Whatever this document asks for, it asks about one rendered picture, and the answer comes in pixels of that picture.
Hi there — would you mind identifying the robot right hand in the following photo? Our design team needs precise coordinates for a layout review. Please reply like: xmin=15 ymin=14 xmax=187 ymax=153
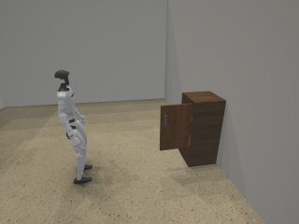
xmin=70 ymin=136 xmax=85 ymax=154

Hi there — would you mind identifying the cupboard door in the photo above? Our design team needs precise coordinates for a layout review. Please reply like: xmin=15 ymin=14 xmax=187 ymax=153
xmin=160 ymin=103 xmax=192 ymax=151

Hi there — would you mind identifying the humanoid robot torso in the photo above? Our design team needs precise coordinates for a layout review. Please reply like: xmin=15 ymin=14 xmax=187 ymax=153
xmin=57 ymin=89 xmax=78 ymax=130

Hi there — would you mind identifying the left robot foot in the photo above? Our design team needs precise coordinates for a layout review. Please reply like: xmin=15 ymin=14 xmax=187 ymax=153
xmin=76 ymin=164 xmax=93 ymax=170

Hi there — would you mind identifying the left robot forearm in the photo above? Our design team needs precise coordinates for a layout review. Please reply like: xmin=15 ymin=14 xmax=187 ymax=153
xmin=75 ymin=108 xmax=80 ymax=118

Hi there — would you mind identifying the robot left hand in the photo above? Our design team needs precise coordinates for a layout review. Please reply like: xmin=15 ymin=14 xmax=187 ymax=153
xmin=77 ymin=115 xmax=88 ymax=126

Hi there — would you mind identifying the handle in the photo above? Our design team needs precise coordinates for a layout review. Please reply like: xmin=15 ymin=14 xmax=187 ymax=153
xmin=164 ymin=114 xmax=167 ymax=127

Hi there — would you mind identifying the right robot forearm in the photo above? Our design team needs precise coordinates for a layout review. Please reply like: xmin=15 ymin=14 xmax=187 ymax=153
xmin=60 ymin=114 xmax=76 ymax=139

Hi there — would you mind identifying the right robot upper arm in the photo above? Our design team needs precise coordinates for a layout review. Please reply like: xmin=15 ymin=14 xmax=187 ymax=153
xmin=57 ymin=91 xmax=68 ymax=118

